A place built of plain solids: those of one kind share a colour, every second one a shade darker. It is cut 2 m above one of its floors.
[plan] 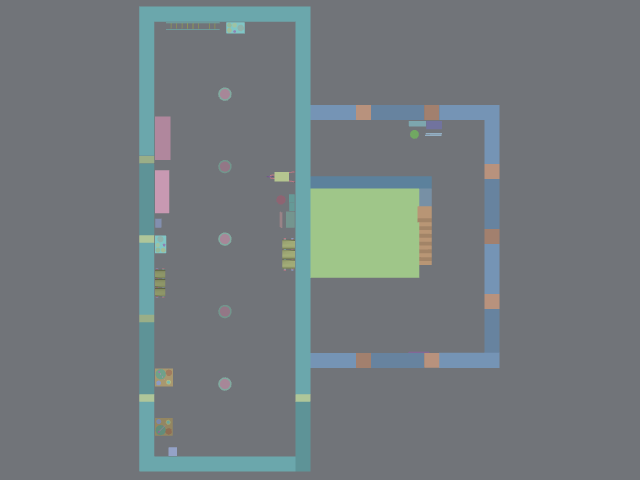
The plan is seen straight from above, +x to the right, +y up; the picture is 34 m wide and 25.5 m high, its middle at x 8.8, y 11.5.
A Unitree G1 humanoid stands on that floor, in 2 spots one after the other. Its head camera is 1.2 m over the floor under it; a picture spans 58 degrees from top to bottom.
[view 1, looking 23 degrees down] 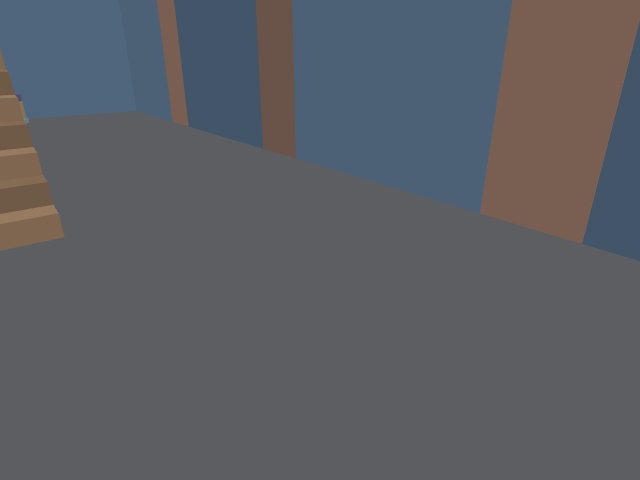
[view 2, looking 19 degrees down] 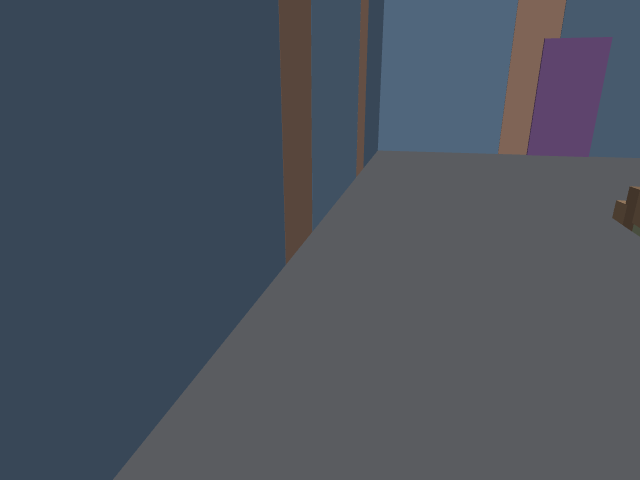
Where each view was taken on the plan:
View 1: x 14.41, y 6.78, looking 52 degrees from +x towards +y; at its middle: ground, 3.07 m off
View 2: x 16.64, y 14.89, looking -77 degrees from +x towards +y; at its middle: ground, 3.69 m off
